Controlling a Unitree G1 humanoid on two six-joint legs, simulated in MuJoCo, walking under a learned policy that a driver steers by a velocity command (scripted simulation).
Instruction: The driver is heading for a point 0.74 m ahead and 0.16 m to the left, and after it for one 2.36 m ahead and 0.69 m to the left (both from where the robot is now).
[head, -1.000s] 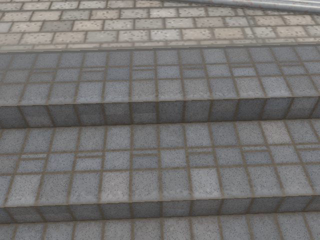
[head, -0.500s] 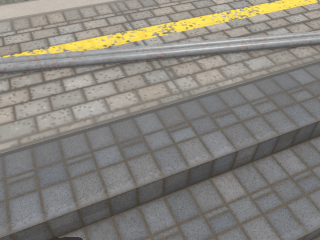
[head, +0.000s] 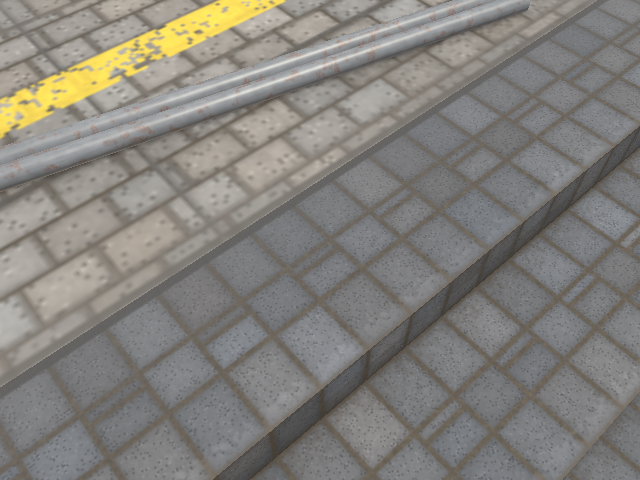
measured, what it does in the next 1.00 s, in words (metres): climbs: left foot 0.14 m higher, then right foot 0.14 m higher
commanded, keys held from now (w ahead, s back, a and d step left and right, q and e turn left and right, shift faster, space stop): w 0.78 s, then w+q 0.06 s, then q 0.16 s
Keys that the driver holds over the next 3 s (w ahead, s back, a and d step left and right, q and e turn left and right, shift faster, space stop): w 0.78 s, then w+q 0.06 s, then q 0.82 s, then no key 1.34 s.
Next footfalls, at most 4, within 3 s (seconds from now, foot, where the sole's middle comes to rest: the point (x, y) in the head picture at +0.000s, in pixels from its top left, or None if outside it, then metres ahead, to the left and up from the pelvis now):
0.22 left None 0.32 0.11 -0.64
0.84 right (332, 305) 0.67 0.01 -0.50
1.30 left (203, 240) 0.83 0.26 -0.50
1.74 right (310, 225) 0.86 0.05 -0.50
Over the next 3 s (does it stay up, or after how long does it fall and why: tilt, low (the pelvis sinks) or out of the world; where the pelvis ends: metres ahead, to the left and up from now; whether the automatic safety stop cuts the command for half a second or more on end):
stays up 0.75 0.13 0.27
